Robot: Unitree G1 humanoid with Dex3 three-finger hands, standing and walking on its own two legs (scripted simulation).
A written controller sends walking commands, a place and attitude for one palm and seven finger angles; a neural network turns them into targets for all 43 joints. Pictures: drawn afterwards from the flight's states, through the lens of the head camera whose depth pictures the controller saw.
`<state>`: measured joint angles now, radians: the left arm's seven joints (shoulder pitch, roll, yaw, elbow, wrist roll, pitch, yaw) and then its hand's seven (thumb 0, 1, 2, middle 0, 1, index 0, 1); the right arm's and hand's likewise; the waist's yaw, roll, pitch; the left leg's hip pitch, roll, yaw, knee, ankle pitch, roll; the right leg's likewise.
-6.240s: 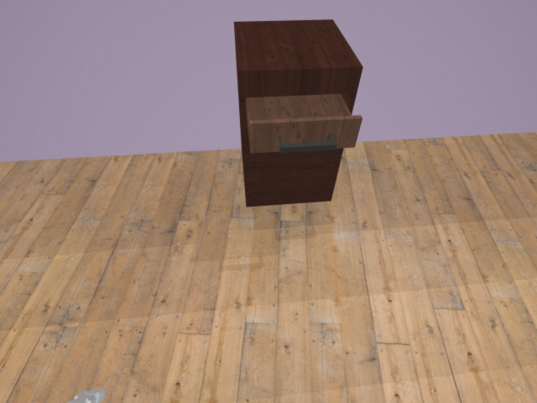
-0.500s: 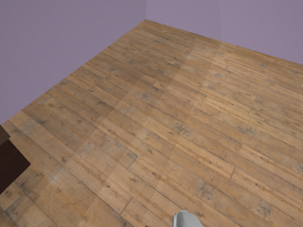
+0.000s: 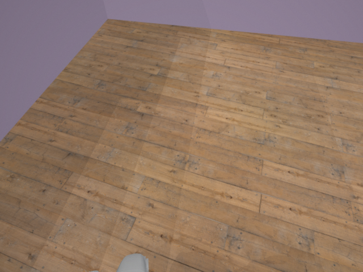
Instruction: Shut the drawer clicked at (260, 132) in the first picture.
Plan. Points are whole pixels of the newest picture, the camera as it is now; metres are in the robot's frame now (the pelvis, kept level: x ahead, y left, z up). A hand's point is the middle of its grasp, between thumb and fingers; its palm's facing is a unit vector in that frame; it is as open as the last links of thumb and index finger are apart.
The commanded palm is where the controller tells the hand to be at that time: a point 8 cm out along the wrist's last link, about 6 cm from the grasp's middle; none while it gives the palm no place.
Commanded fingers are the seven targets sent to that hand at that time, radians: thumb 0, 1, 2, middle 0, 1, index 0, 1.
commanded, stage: turn to face it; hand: left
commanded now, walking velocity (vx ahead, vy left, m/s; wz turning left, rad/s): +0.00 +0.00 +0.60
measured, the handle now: out of the picture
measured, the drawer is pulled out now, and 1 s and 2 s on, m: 0.16 0.16 0.16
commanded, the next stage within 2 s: none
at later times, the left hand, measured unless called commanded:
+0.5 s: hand out of the picture +0.07 +0.26 -0.17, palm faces +0.30 -0.93 -0.22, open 7.4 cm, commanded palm none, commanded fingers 0.00 0.90 0.90 -0.20 -0.30 -0.20 -0.30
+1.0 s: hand out of the picture +0.05 +0.17 -0.14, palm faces +0.54 -0.80 -0.28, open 7.4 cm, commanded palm none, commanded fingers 0.00 0.90 0.90 -0.20 -0.30 -0.20 -0.30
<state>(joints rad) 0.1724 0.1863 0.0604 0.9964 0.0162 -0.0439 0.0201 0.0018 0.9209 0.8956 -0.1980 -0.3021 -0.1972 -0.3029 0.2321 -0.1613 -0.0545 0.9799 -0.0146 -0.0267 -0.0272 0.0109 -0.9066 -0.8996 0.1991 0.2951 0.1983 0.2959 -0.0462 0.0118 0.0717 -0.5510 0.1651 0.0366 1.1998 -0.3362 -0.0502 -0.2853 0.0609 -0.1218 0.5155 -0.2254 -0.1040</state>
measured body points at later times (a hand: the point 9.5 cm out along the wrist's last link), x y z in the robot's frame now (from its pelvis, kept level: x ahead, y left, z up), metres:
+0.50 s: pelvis +0.08 +0.05 +0.01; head +0.11 +0.08 +0.45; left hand +0.06 +0.31 -0.15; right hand +0.19 -0.17 -0.13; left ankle +0.11 +0.13 -0.73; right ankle +0.09 -0.13 -0.65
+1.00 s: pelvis +0.09 -0.03 +0.01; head +0.13 -0.04 +0.46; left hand +0.02 +0.21 -0.12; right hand +0.29 -0.22 -0.14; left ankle +0.01 +0.12 -0.64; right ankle +0.11 -0.13 -0.73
